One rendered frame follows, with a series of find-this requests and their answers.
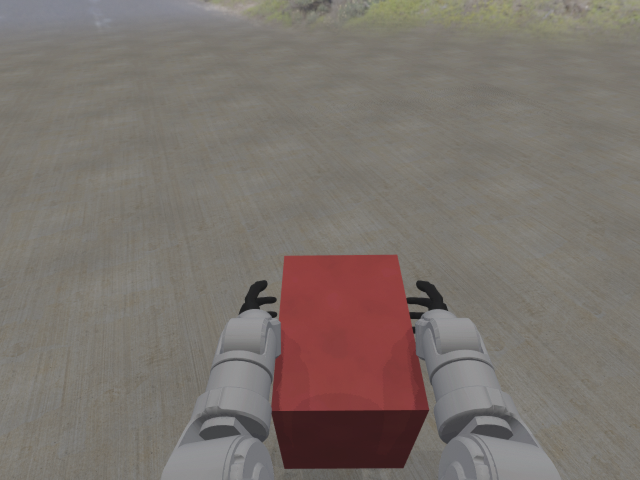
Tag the left robot hand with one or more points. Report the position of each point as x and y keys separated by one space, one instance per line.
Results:
x=251 y=300

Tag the carton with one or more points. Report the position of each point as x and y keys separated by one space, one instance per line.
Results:
x=348 y=390

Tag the robot right upper arm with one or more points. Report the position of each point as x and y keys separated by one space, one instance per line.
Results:
x=477 y=457

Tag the left robot forearm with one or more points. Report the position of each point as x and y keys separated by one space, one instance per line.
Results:
x=236 y=400

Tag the right robot hand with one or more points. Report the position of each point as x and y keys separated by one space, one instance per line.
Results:
x=435 y=300

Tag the robot left upper arm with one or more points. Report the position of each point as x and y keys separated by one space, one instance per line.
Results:
x=239 y=457

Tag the right robot forearm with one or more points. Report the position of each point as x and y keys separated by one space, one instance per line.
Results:
x=468 y=396

